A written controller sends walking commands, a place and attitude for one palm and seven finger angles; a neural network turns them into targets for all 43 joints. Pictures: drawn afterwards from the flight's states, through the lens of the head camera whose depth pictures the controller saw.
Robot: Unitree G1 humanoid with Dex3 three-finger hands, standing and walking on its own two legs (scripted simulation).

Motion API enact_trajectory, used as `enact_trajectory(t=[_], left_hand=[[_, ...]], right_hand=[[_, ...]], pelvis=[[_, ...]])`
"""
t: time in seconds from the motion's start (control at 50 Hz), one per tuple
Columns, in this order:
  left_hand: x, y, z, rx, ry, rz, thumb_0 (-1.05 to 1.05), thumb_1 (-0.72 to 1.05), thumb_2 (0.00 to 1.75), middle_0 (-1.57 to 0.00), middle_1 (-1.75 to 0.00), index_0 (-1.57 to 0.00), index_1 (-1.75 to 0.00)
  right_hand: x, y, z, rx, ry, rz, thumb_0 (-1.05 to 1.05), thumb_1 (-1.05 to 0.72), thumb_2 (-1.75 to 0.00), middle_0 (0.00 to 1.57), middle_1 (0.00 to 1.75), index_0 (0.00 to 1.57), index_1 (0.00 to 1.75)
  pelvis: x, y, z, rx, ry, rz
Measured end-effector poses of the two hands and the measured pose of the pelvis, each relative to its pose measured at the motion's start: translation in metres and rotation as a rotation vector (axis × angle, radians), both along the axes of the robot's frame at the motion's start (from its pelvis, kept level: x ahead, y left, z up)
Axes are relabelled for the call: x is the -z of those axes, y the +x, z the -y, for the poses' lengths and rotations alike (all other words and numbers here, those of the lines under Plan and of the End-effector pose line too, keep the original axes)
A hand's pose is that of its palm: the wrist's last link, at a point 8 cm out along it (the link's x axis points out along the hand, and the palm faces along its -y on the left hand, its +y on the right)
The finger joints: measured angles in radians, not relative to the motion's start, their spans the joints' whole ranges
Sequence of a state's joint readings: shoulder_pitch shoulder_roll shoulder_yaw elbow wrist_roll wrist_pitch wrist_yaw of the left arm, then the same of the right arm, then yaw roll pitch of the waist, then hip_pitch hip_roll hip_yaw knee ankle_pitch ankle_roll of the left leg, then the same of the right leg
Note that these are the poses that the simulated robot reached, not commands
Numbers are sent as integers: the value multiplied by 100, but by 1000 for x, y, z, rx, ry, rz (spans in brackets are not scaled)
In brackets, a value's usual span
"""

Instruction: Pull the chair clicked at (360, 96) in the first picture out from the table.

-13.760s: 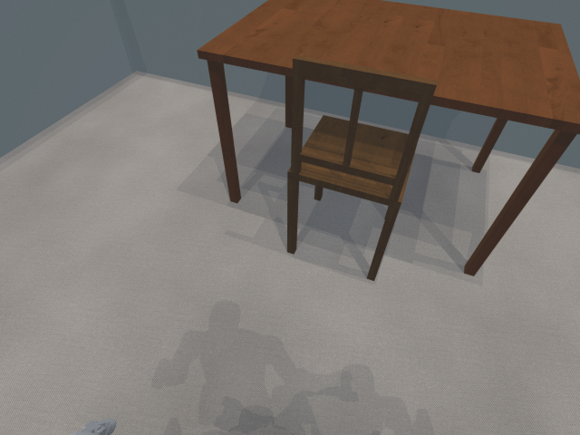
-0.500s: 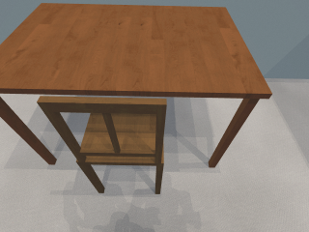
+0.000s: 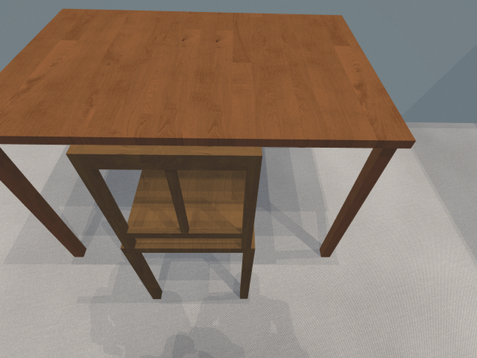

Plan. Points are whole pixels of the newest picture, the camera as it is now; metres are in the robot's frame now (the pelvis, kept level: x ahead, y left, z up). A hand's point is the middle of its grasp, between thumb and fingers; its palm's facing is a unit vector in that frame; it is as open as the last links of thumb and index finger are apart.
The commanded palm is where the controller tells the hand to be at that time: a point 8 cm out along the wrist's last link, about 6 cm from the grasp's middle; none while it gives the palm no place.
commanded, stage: look again from close up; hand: left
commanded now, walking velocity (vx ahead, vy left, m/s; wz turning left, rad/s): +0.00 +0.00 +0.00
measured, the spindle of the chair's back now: (178, 202) +0.46 +0.16 -0.09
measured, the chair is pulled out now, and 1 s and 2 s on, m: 0.00 0.00 0.00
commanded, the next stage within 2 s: raise the hand toward the chair's back in 0.86 s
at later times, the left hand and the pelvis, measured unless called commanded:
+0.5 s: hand out of the picture +0.00 +0.19 -0.17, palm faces +0.01 -0.98 -0.19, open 7.4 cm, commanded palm none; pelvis +0.02 +0.02 +0.01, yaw +0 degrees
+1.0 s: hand out of the picture +0.03 +0.20 -0.17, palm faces +0.06 -0.98 -0.20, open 7.4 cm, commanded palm +0.11 +0.25 -0.07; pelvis +0.02 +0.02 +0.01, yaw +0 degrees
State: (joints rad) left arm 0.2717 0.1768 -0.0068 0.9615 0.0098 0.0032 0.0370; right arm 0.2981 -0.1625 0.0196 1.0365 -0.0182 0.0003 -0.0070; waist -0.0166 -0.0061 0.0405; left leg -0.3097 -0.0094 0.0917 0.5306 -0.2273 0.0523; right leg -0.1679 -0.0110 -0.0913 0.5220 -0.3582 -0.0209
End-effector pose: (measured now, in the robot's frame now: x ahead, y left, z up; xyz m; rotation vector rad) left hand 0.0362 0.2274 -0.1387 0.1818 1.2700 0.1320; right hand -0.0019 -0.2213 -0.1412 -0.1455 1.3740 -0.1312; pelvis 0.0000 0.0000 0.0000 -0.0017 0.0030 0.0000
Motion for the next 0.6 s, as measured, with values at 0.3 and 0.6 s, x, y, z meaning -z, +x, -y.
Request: enact_trajectory(t=[0.3,0.6], left_hand=[[5,-41,-5,-39,-23,-145,0,91,90,-20,-30,-20,-30],[4,-31,-16,-41,-18,-130,0,91,90,-20,-30,-20,-30]], right_hand=[[-8,39,-2,-17,-36,44,1,-91,-90,20,30,20,30],[-11,60,-10,-35,-37,83,1,-91,-90,20,30,20,30]], pelvis=[[-4,14,-10,9,2,10],[-6,21,-18,8,5,10]])
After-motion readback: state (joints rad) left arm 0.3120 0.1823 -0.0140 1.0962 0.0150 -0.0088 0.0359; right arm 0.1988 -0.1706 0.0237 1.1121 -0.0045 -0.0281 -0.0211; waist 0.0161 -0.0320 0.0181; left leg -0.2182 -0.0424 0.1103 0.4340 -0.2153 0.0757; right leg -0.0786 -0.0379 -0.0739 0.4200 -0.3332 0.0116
